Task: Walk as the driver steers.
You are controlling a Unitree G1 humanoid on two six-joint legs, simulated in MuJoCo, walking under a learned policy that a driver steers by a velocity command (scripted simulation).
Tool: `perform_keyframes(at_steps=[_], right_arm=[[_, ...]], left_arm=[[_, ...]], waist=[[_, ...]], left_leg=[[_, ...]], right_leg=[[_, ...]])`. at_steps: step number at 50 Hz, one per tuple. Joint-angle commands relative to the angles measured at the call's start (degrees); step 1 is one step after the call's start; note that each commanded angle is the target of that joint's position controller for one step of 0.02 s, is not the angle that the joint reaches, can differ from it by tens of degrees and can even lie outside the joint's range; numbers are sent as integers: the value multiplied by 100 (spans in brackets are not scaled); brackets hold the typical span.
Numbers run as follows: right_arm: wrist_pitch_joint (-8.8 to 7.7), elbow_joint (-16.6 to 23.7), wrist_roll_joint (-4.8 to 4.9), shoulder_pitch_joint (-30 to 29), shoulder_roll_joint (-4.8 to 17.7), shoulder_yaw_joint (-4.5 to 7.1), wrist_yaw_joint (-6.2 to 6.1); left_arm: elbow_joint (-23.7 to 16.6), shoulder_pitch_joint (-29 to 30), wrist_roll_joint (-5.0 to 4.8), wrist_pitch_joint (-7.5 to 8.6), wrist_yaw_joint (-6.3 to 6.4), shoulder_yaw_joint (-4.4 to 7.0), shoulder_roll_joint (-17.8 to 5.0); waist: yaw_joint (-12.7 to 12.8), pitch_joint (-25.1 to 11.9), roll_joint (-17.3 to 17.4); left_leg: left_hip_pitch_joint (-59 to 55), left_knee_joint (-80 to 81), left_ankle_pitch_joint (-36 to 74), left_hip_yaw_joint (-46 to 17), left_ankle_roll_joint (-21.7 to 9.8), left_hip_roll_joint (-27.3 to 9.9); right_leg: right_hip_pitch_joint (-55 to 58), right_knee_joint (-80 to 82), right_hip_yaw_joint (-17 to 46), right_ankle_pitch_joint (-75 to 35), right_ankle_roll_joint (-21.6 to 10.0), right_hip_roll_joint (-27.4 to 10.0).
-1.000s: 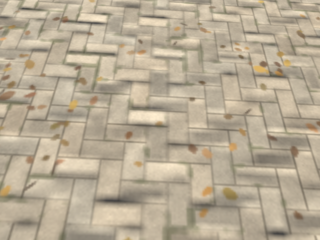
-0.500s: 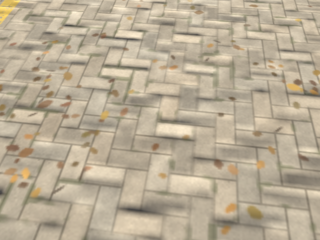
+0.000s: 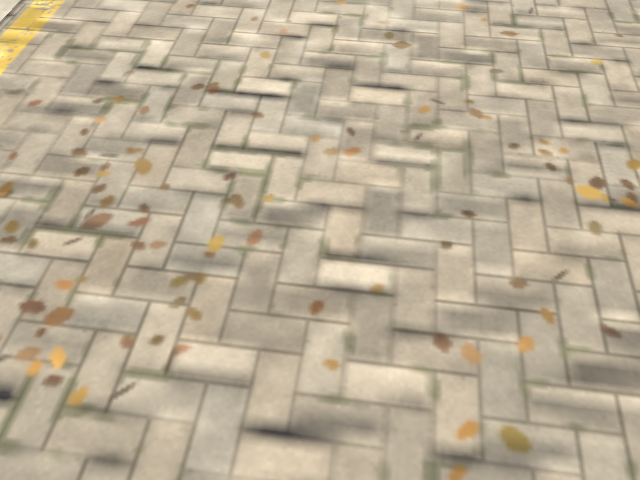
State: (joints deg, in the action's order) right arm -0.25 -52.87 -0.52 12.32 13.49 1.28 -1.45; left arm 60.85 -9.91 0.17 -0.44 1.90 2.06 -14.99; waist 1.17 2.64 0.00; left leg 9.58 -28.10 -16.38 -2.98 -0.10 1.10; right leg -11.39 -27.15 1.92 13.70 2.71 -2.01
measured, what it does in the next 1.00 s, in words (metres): lifts its left foot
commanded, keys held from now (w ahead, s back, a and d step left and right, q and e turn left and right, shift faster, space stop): no key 0.62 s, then w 0.38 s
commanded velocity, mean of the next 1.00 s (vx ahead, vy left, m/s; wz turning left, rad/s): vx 0.10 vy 0.00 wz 0.00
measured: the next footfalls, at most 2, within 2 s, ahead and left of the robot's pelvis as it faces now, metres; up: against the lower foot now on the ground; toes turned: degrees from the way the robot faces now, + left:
left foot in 1.30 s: +0.42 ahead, +0.10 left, +0.00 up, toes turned +1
right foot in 1.84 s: +0.73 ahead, -0.14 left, +0.00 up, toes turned -3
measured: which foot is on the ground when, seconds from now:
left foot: down 0.00-0.88, up 0.90-1.00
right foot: down 0.00-1.00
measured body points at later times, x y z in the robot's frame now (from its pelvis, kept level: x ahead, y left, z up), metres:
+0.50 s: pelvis +0.00 -0.01 +0.00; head +0.01 -0.01 +0.45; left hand +0.03 +0.25 -0.15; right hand +0.04 -0.26 -0.15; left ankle -0.01 +0.12 -0.74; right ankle +0.01 -0.15 -0.74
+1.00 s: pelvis +0.08 -0.04 +0.00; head +0.09 -0.05 +0.45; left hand +0.03 +0.21 -0.14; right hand +0.12 -0.30 -0.15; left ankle +0.02 +0.09 -0.66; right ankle +0.01 -0.14 -0.74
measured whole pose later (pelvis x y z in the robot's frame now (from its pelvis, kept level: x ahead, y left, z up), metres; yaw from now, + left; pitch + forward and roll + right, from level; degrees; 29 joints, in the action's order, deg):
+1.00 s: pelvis +0.08 -0.04 +0.00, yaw +0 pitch +1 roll +0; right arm -5.5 -57.9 2.2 17.3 14.0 1.9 -0.2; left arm 62.9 -24.7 -0.6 6.7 -0.7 1.4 -11.3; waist 1.7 -0.9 1.2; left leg 24.5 -63.7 -22.9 -1.2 -3.4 -0.1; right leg -6.9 -26.6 -0.3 20.5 -1.9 1.0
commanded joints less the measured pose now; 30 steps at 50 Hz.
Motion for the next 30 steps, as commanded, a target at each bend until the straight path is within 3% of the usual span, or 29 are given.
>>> perform_keyframes(at_steps=[1, 30], right_arm=[[-54, 126, 10, 58, 661, 126, -21], [-34, -671, 48, 501, 463, 1, -70]], left_arm=[[-122, 0, -4, 51, 36, 94, -635], [187, -536, -20, 25, 89, -22, -345]], waist=[[-29, -120, 63], [-73, 17, -6]], left_leg=[[276, 618, 787, -197, -96, -237], [386, 570, 760, 11, -24, -121]], right_leg=[[141, 328, -16, -646, -94, -10], [38, 298, -85, -655, -163, 71]])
